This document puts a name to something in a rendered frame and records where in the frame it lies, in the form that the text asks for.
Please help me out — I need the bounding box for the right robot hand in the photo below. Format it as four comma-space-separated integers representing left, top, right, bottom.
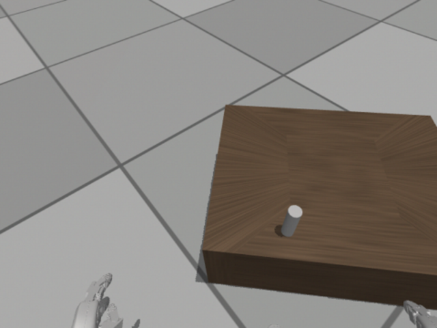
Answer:
404, 301, 437, 328

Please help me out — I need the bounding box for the can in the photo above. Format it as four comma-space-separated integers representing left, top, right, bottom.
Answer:
281, 205, 302, 237

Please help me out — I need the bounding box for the left robot hand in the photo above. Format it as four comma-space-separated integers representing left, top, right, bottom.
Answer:
72, 273, 123, 328

